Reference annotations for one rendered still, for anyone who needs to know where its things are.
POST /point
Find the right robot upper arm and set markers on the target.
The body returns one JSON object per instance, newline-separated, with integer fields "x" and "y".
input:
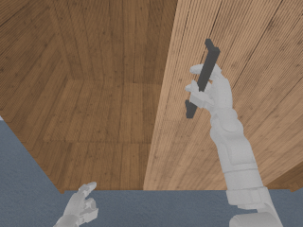
{"x": 261, "y": 219}

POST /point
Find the robot right forearm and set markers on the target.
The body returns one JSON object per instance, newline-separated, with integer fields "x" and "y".
{"x": 244, "y": 185}

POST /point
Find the robot left forearm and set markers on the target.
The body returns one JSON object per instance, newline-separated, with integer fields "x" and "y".
{"x": 68, "y": 220}

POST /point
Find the handle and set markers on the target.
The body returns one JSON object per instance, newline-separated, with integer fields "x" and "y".
{"x": 210, "y": 61}

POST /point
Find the right robot hand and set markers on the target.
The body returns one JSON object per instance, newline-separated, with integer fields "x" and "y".
{"x": 216, "y": 95}

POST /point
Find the left robot hand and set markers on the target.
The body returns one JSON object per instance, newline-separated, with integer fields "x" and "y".
{"x": 85, "y": 210}

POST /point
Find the wardrobe door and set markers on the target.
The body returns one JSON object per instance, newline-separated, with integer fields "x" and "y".
{"x": 291, "y": 176}
{"x": 261, "y": 44}

